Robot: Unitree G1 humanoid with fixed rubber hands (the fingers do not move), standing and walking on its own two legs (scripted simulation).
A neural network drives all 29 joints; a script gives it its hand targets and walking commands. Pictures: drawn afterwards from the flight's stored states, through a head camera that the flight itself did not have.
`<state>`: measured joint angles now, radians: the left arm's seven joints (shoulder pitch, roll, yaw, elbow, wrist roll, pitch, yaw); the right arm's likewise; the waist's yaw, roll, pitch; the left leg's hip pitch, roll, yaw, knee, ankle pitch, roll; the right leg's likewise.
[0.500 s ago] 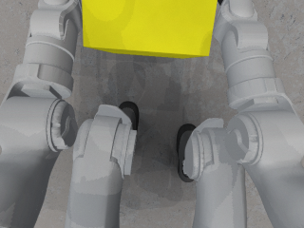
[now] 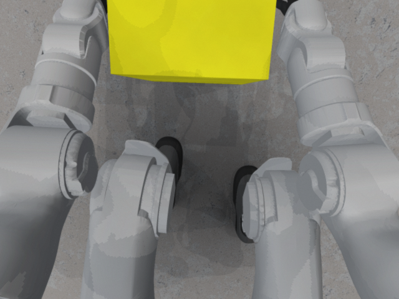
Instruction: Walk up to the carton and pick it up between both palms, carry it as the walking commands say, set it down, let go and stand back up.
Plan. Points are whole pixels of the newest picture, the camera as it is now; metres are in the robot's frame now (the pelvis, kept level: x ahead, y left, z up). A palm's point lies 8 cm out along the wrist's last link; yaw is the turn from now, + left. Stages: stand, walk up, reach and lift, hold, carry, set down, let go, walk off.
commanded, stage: set down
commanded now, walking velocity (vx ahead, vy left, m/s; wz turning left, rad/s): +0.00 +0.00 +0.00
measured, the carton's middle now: (196, 15) +0.53 +0.09 -0.24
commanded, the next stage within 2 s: none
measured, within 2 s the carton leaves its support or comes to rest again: neither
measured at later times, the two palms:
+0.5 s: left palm (96, 1) +0.51 +0.23 -0.18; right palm (300, 11) +0.54 -0.07 -0.18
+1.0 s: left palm (94, 2) +0.51 +0.23 -0.19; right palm (304, 8) +0.54 -0.07 -0.19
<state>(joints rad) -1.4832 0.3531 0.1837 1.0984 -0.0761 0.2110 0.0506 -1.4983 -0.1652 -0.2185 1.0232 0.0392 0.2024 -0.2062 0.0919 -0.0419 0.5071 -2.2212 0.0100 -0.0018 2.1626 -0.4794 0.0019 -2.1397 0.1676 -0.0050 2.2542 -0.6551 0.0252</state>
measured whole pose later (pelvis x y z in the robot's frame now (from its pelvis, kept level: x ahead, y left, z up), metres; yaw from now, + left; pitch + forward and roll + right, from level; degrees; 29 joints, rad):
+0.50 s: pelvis +0.01 +0.00 +0.00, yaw +0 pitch +35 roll +0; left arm -1.42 0.31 0.22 1.16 -0.04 0.17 0.05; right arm -1.40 -0.14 -0.26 1.04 -0.01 0.16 -0.17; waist 0.09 -0.04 0.38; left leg -2.28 0.01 0.00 2.17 -0.50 0.01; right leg -2.19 0.17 -0.01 2.26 -0.68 0.03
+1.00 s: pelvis +0.01 +0.00 +0.00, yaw +0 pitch +35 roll -1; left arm -1.44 0.32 0.24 1.22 -0.12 0.02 0.08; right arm -1.44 -0.22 -0.09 1.08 0.11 0.09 -0.16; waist 0.08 -0.01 0.42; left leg -2.27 0.00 0.00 2.14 -0.48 0.01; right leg -2.17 0.15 0.00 2.23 -0.67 0.03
